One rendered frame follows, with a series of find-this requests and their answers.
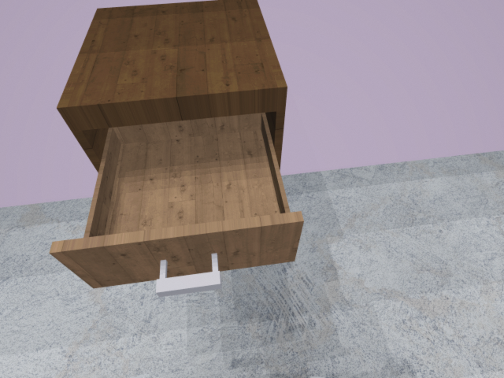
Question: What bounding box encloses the drawer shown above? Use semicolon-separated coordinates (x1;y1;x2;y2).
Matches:
49;113;304;288

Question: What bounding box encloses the handle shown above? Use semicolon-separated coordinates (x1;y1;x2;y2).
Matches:
156;253;222;297

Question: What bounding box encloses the cabinet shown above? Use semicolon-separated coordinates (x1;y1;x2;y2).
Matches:
57;0;287;172

